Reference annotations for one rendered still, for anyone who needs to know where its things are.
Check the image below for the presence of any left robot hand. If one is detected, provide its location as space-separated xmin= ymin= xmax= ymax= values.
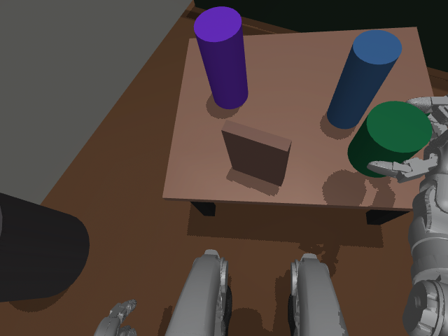
xmin=94 ymin=300 xmax=137 ymax=336

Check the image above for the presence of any right robot hand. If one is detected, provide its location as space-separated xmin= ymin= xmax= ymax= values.
xmin=367 ymin=94 xmax=448 ymax=183

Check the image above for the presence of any right robot arm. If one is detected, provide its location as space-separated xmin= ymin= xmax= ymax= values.
xmin=402 ymin=173 xmax=448 ymax=336

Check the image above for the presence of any coffee table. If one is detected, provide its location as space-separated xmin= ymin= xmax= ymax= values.
xmin=162 ymin=27 xmax=434 ymax=225

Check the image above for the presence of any sofa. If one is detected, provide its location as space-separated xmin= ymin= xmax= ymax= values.
xmin=194 ymin=0 xmax=448 ymax=72

